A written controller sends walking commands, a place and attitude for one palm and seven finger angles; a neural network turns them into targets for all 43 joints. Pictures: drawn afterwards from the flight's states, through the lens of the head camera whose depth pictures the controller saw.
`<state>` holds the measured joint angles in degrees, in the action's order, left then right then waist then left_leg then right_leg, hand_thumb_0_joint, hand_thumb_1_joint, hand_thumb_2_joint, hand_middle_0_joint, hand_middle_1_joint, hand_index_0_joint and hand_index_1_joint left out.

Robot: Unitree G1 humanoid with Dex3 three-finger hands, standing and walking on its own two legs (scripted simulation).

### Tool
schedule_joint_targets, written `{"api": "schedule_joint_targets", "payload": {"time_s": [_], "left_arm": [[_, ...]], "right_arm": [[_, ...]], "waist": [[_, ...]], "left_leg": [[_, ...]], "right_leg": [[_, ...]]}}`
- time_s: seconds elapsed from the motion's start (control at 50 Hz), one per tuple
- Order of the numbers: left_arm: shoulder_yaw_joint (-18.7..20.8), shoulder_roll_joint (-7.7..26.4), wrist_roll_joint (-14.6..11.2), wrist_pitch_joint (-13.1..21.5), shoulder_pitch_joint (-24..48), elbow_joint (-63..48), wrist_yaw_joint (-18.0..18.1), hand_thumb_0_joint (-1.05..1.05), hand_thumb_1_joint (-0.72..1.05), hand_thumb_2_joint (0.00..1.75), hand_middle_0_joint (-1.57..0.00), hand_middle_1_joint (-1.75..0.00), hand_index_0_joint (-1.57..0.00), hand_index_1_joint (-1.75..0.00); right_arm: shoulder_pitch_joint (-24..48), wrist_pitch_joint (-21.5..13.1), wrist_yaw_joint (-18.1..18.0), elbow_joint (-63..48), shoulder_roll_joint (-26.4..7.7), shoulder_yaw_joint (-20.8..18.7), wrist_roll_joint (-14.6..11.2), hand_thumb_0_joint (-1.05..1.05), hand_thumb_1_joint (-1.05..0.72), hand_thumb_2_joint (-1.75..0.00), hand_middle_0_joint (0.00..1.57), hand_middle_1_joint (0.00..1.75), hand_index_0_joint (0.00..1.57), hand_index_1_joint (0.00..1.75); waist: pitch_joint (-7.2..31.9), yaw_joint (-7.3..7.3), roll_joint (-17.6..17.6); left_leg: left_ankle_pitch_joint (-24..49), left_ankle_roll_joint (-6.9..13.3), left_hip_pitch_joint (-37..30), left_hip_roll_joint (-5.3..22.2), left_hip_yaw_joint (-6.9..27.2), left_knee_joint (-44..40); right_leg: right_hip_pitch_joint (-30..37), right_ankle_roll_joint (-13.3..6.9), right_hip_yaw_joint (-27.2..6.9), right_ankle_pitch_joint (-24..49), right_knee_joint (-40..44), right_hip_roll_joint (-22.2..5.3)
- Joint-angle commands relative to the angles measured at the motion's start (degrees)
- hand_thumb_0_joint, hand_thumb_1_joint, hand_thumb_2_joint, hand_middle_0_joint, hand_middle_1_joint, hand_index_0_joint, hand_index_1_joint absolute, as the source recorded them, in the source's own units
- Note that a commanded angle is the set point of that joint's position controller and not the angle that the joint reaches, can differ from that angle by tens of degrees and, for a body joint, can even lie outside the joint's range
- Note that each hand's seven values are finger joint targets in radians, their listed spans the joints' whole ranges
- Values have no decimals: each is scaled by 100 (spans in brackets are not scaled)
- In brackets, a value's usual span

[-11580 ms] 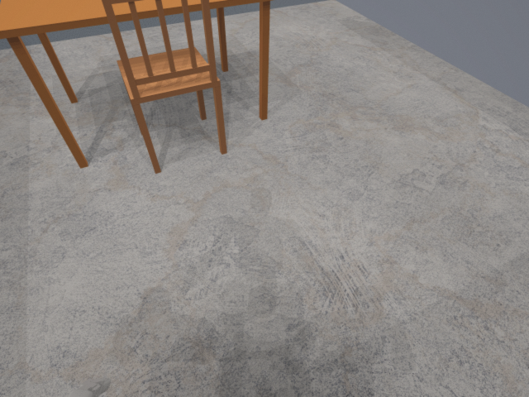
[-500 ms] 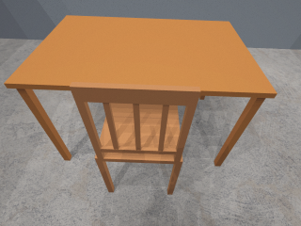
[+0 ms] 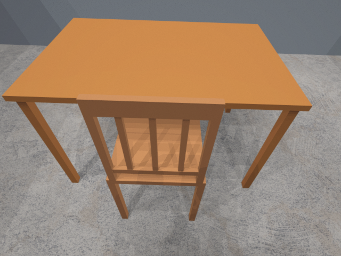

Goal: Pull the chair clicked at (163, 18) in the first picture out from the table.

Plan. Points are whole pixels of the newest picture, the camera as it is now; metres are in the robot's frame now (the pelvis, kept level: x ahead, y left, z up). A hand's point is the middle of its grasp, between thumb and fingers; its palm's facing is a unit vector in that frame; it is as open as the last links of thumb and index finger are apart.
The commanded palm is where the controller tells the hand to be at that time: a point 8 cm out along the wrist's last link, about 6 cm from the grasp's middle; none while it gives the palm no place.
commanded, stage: look again from close up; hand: left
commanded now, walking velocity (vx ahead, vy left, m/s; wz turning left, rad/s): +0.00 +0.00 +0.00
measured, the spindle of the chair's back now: (154, 146) +0.47 +0.09 -0.09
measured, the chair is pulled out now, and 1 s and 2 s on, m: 0.00 0.00 0.00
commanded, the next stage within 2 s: none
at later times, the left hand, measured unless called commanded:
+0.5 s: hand out of the picture -0.02 +0.15 -0.18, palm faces +0.03 -0.99 -0.15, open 7.3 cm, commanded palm none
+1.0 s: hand out of the picture -0.01 +0.14 -0.18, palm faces +0.04 -0.99 -0.15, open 7.3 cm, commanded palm none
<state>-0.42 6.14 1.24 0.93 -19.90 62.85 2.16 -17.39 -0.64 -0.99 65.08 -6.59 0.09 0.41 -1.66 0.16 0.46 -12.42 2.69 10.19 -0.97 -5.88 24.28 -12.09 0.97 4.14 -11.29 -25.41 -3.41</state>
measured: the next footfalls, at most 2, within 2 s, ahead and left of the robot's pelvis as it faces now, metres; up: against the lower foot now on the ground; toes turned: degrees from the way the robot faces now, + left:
none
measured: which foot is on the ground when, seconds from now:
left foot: down 0.00-1.00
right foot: down 0.00-1.00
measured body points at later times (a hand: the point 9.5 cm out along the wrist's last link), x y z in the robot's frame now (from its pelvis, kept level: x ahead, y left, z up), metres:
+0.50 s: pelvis +0.01 +0.00 +0.00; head +0.01 +0.00 +0.45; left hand -0.02 +0.20 -0.16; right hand -0.01 -0.20 -0.16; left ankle +0.01 +0.09 -0.74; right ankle +0.03 -0.13 -0.74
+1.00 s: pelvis +0.01 +0.00 +0.00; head +0.02 +0.00 +0.45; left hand -0.01 +0.20 -0.16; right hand +0.00 -0.21 -0.16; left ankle +0.01 +0.09 -0.74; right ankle +0.03 -0.13 -0.74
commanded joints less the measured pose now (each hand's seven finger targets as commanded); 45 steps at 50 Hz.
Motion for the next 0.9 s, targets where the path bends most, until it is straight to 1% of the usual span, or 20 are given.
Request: {"api": "schedule_joint_targets", "payload": {"time_s": [0.0,0.14,0.18,0.2,0.22,0.28,0.3,0.32,0.38,0.42,0.46,0.48,0.54,0.56,0.64,0.68,0.72,0.78,0.82,0.88], "left_arm": [[83,491,-32,62,-491,-146,45,0,90,90,-20,-30,-20,-30],[81,475,-24,56,-507,-147,52,0,90,90,-20,-30,-20,-30],[86,460,-28,65,-532,-137,51,0,90,90,-20,-30,-20,-30],[83,486,-30,52,-517,-134,45,0,90,90,-20,-30,-20,-30],[79,475,-27,48,-522,-133,49,0,90,90,-20,-30,-20,-30],[75,450,-21,54,-538,-131,50,0,90,90,-20,-30,-20,-30],[78,455,-22,41,-520,-126,43,0,90,90,-20,-30,-20,-30],[81,434,-18,40,-523,-137,46,0,90,90,-20,-30,-20,-30],[86,424,-21,53,-541,-124,52,0,90,90,-20,-30,-20,-30],[84,424,-19,41,-545,-128,49,0,90,90,-20,-30,-20,-30],[83,425,-20,49,-539,-114,52,0,90,90,-20,-30,-20,-30],[78,426,-23,55,-565,-110,52,0,90,90,-20,-30,-20,-30],[85,442,-27,62,-552,-118,57,0,90,90,-20,-30,-20,-30],[78,447,-28,65,-559,-105,58,0,90,90,-20,-30,-20,-30],[85,442,-25,47,-533,-108,57,0,90,90,-20,-30,-20,-30],[88,451,-29,55,-544,-114,56,0,90,90,-20,-30,-20,-30],[83,466,-30,46,-546,-98,53,0,90,90,-20,-30,-20,-30],[84,458,-32,56,-553,-86,54,0,90,90,-20,-30,-20,-30],[83,458,-27,44,-520,-99,51,0,90,90,-20,-30,-20,-30],[80,451,-28,49,-538,-79,52,0,90,90,-20,-30,-20,-30]], "right_arm": [[-359,-89,-17,-138,-486,-54,-29,0,-90,-90,20,30,20,30],[-364,-74,-14,-129,-478,-62,-24,0,-90,-90,20,30,20,30],[-403,-87,-17,-125,-474,-61,-21,0,-90,-90,20,30,20,30],[-377,-80,-21,-125,-471,-64,-28,0,-90,-90,20,30,20,30],[-367,-80,-20,-127,-509,-61,-21,0,-90,-90,20,30,20,30],[-396,-90,-23,-124,-490,-62,-26,0,-90,-90,20,30,20,30],[-385,-82,-25,-130,-485,-67,-29,0,-90,-90,20,30,20,30],[-395,-90,-27,-138,-518,-66,-25,0,-90,-90,20,30,20,30],[-422,-112,-31,-127,-496,-63,-27,0,-90,-90,20,30,20,30],[-381,-108,-32,-136,-507,-65,-27,0,-90,-90,20,30,20,30],[-410,-106,-34,-121,-482,-60,-29,0,-90,-90,20,30,20,30],[-421,-115,-34,-123,-487,-52,-34,0,-90,-90,20,30,20,30],[-423,-118,-37,-105,-468,-48,-32,0,-90,-90,20,30,20,30],[-423,-117,-38,-91,-458,-50,-35,0,-90,-90,20,30,20,30],[-425,-108,-42,-85,-453,-46,-32,0,-90,-90,20,30,20,30],[-449,-119,-45,-86,-461,-40,-32,0,-90,-90,20,30,20,30],[-410,-121,-48,-85,-459,-38,-32,0,-90,-90,20,30,20,30],[-442,-129,-54,-81,-453,-35,-31,0,-90,-90,20,30,20,30],[-447,-120,-55,-86,-465,-40,-34,0,-90,-90,20,30,20,30],[-462,-123,-56,-76,-456,-36,-33,0,-90,-90,20,30,20,30]], "waist": [[-381,14,44],[-439,8,30],[-337,3,-18],[-433,13,-56],[-405,11,-89],[-409,7,-25],[-480,18,-18],[-437,12,-65],[-283,22,-35],[-387,34,-37],[-380,27,44],[-294,21,59],[-286,20,72],[-278,16,142],[-398,19,49],[-283,9,19],[-334,36,-112],[-270,20,30],[-390,20,-14],[-334,15,11]], "left_leg": [[-221,-65,269,659,739,-728],[-363,-78,319,650,738,-717],[-233,-77,237,656,718,-693],[-333,-67,267,674,738,-759],[-368,-73,276,680,758,-761],[-350,-65,285,694,771,-771],[-466,-53,322,714,779,-844],[-424,-56,330,711,811,-829],[-212,-46,229,722,786,-789],[-288,-43,272,718,791,-812],[-204,-44,239,707,769,-770],[-60,-38,164,699,741,-731],[142,-43,124,685,692,-655],[149,-44,92,680,698,-637],[54,-54,157,687,698,-682],[191,-49,75,690,693,-654],[167,-46,117,691,706,-682],[290,-43,39,699,693,-650],[193,-47,112,696,708,-676],[223,-41,38,707,701,-676]], "right_leg": [[-144,-255,-493,-24,495,-321],[-214,-257,-528,-163,512,-326],[-181,-260,-515,-43,482,-330],[-209,-254,-488,-87,499,-295],[-216,-252,-501,-71,462,-299],[-191,-249,-496,13,441,-290],[-213,-246,-479,-59,452,-266],[-187,-245,-482,9,411,-271],[-90,-240,-464,174,373,-289],[-147,-235,-455,116,379,-278],[-142,-244,-468,144,390,-288],[-112,-246,-485,229,387,-310],[-98,-251,-487,299,397,-323],[-111,-250,-499,279,408,-326],[-168,-255,-496,174,413,-304],[-101,-258,-495,282,395,-306],[-105,-255,-484,275,399,-304],[-79,-260,-478,349,392,-316],[-122,-257,-472,270,418,-297],[-120,-257,-464,295,408,-305]]}}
